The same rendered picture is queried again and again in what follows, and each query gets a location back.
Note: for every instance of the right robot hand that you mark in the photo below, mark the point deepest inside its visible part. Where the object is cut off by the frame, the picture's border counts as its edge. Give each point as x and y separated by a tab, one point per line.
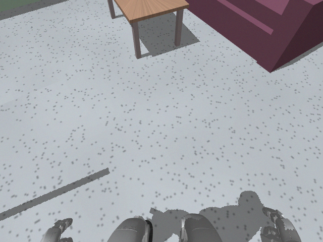
284	230

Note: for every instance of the sofa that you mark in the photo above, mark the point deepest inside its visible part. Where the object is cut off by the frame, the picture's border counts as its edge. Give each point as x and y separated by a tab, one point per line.
273	32

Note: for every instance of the coffee table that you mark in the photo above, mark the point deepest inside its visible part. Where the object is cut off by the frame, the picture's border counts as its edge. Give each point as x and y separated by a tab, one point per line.
138	10

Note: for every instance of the left robot hand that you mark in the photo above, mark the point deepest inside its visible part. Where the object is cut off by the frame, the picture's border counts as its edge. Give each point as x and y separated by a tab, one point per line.
53	234

